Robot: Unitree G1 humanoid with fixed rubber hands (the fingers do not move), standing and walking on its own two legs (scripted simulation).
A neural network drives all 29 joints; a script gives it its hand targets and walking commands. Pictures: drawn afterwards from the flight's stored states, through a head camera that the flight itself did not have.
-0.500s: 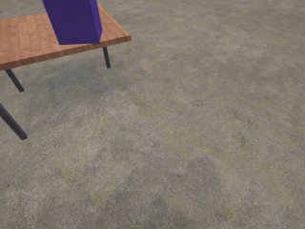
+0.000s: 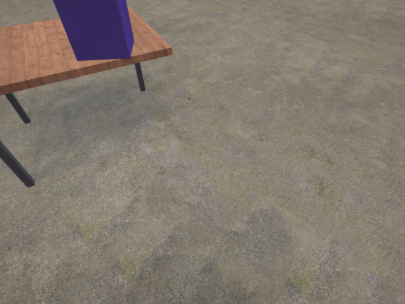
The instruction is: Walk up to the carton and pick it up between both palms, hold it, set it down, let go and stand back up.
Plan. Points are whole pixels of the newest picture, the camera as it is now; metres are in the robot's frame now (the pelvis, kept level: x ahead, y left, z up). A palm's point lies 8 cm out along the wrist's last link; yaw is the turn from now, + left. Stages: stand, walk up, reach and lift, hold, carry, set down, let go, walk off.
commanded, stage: stand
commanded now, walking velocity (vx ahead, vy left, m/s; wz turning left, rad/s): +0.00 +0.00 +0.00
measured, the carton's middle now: (99, 22) +1.35 +0.53 +0.04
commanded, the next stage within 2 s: walk up in 0.36 s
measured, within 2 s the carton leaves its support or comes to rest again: neither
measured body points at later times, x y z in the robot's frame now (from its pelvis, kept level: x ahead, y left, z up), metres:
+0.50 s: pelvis +0.00 +0.00 +0.00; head +0.00 +0.00 +0.45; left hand +0.03 +0.26 -0.14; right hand +0.01 -0.26 -0.14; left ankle -0.01 +0.12 -0.74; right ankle +0.02 -0.13 -0.74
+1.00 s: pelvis +0.08 +0.09 -0.02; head +0.07 +0.11 +0.43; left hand +0.14 +0.37 -0.15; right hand +0.07 -0.19 -0.14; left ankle +0.05 +0.20 -0.74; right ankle +0.13 -0.04 -0.68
